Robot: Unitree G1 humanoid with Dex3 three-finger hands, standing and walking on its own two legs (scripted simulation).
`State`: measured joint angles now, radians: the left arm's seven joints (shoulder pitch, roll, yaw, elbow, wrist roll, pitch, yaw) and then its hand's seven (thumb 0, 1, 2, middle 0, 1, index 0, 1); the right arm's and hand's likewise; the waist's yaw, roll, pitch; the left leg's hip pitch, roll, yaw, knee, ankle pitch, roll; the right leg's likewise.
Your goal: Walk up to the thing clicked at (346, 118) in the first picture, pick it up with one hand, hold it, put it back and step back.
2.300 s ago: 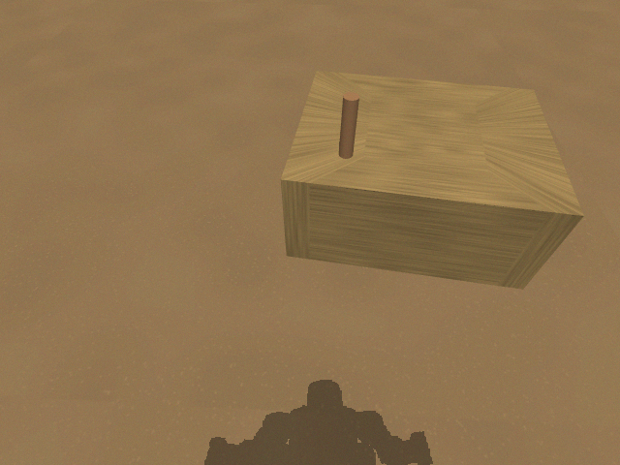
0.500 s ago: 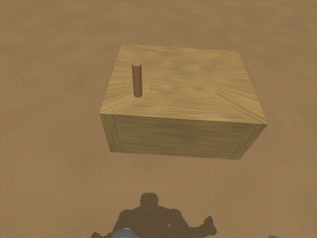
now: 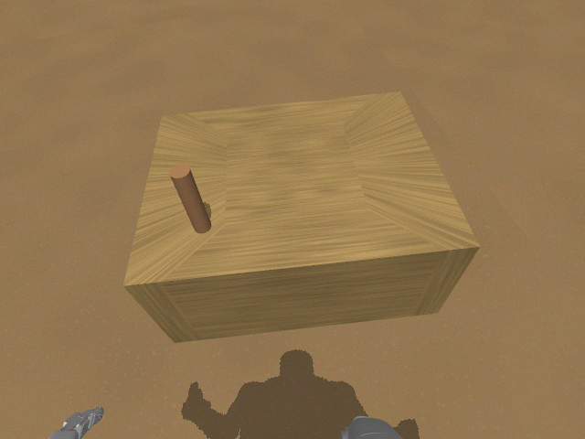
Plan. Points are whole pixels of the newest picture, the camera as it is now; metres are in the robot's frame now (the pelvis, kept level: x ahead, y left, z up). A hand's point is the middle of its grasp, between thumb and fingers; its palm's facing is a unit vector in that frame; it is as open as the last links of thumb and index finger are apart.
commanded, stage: walk up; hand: left
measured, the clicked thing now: (192, 201) +0.71 +0.27 -0.22
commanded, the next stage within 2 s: none
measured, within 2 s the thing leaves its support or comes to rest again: neither
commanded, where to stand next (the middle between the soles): +0.24 +0.05 m, yaw +2 degrees
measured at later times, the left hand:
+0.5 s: hand (114, 420) +0.18 +0.30 -0.14, palm faces -0.03 -0.93 -0.36, open 7.4 cm
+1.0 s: hand (121, 378) +0.24 +0.30 -0.13, palm faces -0.01 -0.91 -0.42, open 7.4 cm
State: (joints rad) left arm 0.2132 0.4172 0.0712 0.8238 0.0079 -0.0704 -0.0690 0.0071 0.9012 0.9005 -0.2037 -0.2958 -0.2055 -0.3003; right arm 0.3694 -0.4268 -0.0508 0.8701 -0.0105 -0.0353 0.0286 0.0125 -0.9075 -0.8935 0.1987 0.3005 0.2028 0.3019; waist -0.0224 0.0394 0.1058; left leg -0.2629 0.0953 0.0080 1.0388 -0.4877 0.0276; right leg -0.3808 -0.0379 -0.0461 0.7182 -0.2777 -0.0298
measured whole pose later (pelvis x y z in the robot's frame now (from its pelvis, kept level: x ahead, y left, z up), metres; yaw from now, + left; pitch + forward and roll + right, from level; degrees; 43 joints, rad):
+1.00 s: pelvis +0.16 +0.03 +0.00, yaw +2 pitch -1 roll +1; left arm 0.17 0.38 0.02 0.92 0.03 -0.04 0.00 0.01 0.90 0.90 -0.21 -0.30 -0.21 -0.30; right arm 0.16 -0.40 -0.03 0.95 0.00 0.02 0.02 0.01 -0.91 -0.89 0.20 0.30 0.20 0.30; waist 0.02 0.03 0.11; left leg -0.28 0.01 -0.02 0.67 -0.39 0.00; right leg -0.38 -0.08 -0.04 0.71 -0.30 0.02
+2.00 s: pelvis +0.19 +0.02 +0.03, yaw +2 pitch -3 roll +0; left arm 0.06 0.34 0.02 1.16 0.01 -0.01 -0.01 0.01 0.90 0.90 -0.21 -0.30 -0.21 -0.30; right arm 0.10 -0.36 -0.01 1.14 -0.01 0.00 0.01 0.01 -0.91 -0.89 0.20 0.30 0.20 0.30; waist 0.00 0.01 0.05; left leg -0.08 0.03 -0.03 0.36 -0.24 -0.04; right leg -0.16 -0.04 -0.04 0.38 -0.18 0.02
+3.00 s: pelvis +0.17 +0.01 +0.03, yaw +2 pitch -2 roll +0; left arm 0.10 0.36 0.00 1.14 0.01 -0.01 -0.02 0.01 0.90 0.90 -0.21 -0.30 -0.21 -0.30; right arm 0.13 -0.36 -0.01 1.14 -0.01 0.00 0.02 0.01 -0.91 -0.89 0.20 0.30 0.20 0.30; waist 0.00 0.01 0.06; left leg -0.08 0.05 -0.02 0.32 -0.20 -0.06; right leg -0.18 -0.02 -0.03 0.37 -0.15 0.00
